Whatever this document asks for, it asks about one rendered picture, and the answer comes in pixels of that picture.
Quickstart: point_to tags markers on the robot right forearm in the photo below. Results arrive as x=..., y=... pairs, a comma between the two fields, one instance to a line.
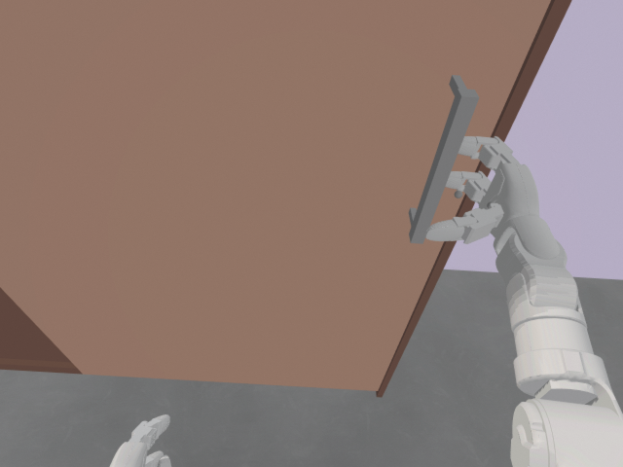
x=555, y=359

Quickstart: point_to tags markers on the wardrobe door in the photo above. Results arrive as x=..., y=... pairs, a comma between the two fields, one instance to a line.
x=219, y=190
x=20, y=337

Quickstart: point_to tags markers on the handle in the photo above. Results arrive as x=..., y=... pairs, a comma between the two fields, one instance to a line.
x=460, y=115

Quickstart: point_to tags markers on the robot left hand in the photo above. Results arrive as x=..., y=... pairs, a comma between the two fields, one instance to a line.
x=134, y=452

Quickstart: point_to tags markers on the robot right upper arm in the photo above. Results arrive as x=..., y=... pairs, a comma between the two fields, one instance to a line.
x=559, y=434

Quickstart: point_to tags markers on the robot right hand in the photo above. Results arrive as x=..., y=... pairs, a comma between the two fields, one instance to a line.
x=512, y=190

